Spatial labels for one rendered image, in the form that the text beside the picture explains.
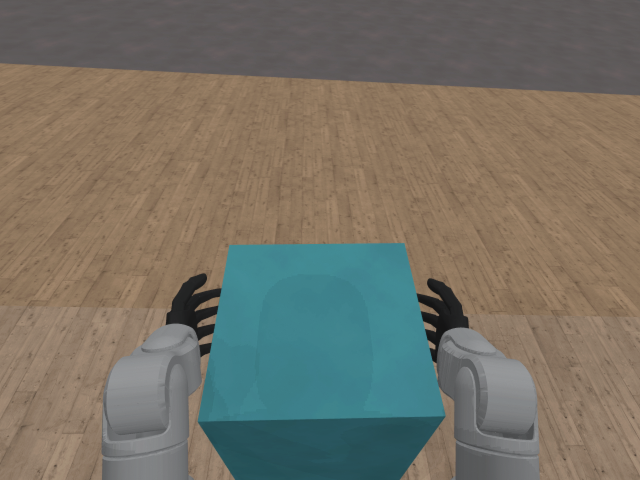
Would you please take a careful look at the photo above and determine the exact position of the robot left hand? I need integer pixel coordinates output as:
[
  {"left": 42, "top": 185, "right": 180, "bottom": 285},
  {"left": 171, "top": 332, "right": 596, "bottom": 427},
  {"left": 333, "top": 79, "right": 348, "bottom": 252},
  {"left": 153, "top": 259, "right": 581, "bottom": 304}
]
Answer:
[{"left": 166, "top": 273, "right": 222, "bottom": 357}]

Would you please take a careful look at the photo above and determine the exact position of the carton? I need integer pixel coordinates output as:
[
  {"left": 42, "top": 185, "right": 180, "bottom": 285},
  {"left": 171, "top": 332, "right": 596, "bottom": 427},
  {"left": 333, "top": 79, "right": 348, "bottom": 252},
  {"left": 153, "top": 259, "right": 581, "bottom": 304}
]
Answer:
[{"left": 198, "top": 243, "right": 446, "bottom": 480}]

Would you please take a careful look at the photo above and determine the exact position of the robot right hand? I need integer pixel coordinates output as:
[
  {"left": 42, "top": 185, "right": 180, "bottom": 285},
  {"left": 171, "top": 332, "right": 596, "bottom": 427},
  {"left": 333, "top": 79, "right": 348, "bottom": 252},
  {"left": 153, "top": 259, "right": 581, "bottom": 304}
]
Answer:
[{"left": 416, "top": 278, "right": 469, "bottom": 363}]

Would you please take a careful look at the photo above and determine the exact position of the robot right forearm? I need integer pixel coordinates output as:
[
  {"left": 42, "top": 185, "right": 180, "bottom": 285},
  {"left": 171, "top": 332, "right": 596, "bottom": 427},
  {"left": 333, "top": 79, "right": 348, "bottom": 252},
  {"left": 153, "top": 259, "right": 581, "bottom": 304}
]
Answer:
[{"left": 437, "top": 328, "right": 540, "bottom": 480}]

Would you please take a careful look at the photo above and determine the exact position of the robot left forearm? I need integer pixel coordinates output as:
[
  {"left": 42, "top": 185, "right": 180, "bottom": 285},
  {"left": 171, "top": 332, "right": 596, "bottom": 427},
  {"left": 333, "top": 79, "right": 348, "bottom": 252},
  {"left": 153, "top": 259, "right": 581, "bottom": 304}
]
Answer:
[{"left": 101, "top": 324, "right": 202, "bottom": 480}]

